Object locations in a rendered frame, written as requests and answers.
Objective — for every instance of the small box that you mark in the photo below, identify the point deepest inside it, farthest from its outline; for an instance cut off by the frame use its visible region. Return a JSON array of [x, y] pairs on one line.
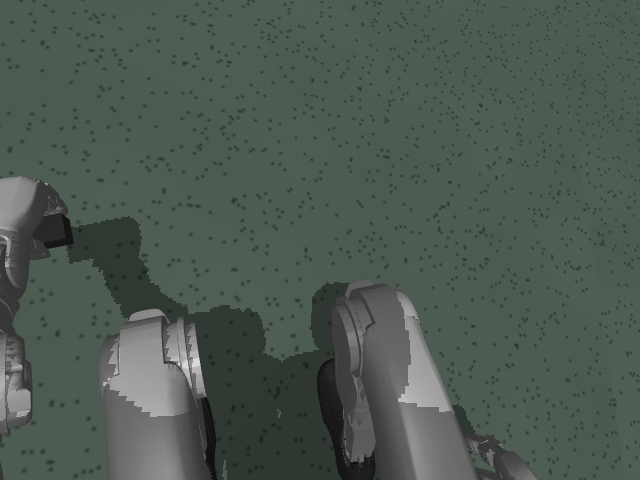
[[54, 231]]

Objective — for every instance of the right robot hand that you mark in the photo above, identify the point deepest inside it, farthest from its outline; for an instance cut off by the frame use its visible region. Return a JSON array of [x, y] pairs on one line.
[[508, 465]]

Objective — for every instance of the left robot hand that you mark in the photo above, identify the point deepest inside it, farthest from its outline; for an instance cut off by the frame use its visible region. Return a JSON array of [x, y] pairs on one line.
[[23, 203]]

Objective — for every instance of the left robot foot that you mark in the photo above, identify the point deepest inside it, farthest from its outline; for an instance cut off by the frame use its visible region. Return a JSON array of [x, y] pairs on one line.
[[211, 440]]

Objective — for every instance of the left robot arm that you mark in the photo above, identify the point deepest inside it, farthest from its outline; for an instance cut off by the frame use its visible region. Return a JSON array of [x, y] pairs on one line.
[[16, 394]]

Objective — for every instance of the right robot foot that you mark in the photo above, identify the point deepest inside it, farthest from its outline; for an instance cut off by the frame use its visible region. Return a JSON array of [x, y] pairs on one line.
[[332, 413]]

